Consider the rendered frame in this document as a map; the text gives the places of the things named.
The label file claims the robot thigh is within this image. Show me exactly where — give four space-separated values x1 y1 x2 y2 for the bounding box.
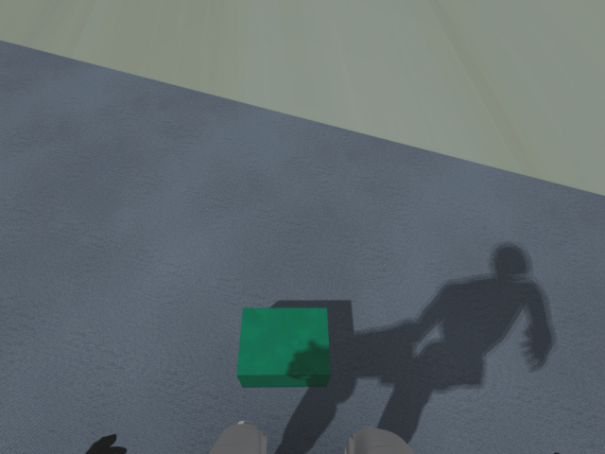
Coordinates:
208 424 268 454
345 428 415 454

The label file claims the robot left hand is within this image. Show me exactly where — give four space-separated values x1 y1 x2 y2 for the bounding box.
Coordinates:
85 434 127 454

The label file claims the robot left thigh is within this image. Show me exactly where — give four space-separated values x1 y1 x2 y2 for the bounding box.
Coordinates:
208 424 268 454

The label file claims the robot right thigh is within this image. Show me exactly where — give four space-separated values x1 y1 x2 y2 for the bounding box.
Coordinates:
345 428 415 454

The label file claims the carton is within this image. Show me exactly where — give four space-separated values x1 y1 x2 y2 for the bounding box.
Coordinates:
236 307 331 388

